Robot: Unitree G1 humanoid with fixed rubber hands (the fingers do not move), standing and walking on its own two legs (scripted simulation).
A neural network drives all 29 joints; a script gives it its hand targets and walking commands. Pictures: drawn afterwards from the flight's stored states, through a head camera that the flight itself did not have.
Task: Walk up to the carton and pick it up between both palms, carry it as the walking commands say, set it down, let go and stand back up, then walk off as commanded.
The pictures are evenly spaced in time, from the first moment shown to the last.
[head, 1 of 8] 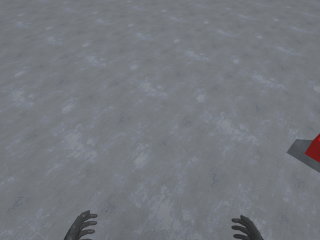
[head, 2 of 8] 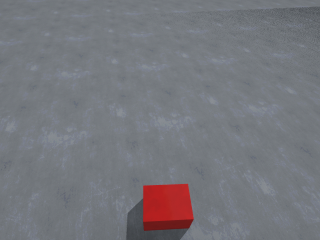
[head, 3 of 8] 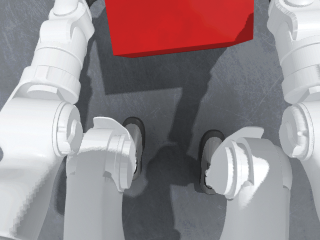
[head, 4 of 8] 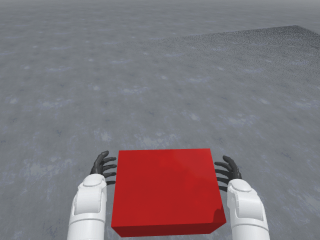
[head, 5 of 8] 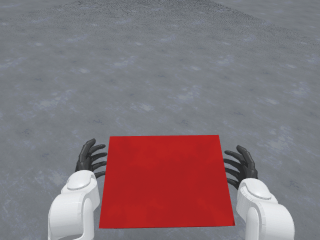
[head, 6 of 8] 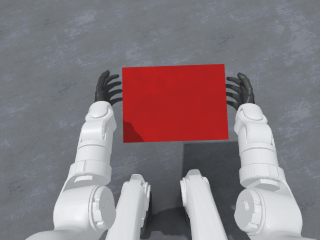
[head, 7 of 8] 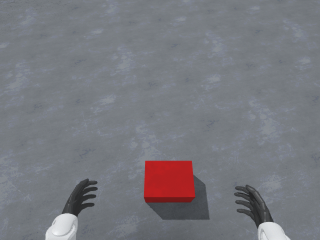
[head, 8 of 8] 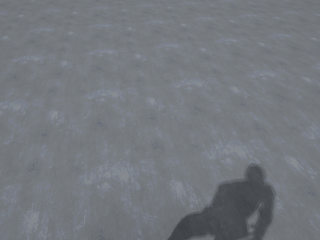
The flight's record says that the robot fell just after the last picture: no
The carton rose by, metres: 0.70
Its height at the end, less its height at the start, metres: +0.00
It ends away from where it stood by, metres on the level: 1.76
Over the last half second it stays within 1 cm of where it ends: yes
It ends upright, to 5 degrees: yes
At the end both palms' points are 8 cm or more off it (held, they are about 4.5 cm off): yes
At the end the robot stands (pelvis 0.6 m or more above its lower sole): yes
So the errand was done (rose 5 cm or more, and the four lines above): yes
